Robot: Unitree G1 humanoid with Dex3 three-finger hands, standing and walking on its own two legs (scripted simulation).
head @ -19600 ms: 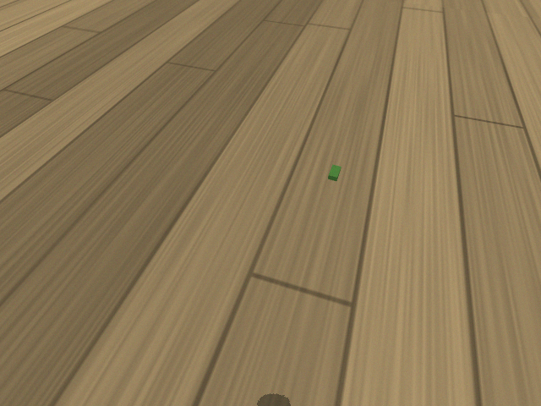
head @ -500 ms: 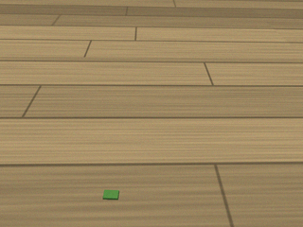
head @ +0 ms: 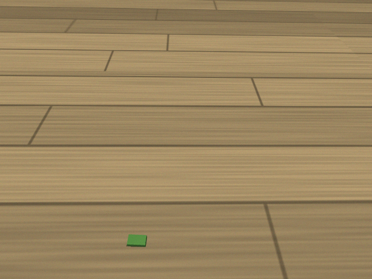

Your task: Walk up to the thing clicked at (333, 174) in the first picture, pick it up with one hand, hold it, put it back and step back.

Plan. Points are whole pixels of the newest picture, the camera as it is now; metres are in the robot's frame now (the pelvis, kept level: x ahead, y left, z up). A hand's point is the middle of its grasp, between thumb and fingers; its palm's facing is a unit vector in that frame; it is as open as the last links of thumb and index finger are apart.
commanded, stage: stand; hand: left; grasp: from above
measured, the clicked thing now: (137, 240) +0.46 +0.23 -0.77
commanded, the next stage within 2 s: rise first in 0.64 s
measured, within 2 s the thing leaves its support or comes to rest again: neither
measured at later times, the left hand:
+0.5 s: hand out of the picture +0.06 +0.25 -0.16, palm faces -0.04 -0.93 -0.35, open 7.4 cm
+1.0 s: hand out of the picture +0.15 +0.25 -0.17, palm faces -0.03 -0.93 -0.36, open 8.8 cm
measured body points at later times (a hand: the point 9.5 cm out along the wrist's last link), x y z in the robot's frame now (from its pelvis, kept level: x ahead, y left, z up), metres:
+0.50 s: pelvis +0.00 +0.00 +0.00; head +0.01 +0.00 +0.45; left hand +0.07 +0.30 -0.13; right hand +0.07 -0.30 -0.14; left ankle -0.01 +0.14 -0.75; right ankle -0.01 -0.13 -0.75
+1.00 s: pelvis -0.01 +0.00 -0.02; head +0.04 +0.00 +0.42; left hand +0.15 +0.30 -0.14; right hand +0.09 -0.27 -0.14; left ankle -0.01 +0.14 -0.75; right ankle -0.01 -0.13 -0.75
